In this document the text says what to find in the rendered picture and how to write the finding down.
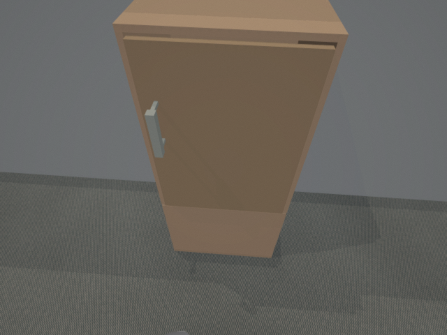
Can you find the handle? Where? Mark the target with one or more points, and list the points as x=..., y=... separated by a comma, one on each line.
x=154, y=131

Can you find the cupboard door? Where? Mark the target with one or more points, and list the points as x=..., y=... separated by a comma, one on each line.
x=235, y=116

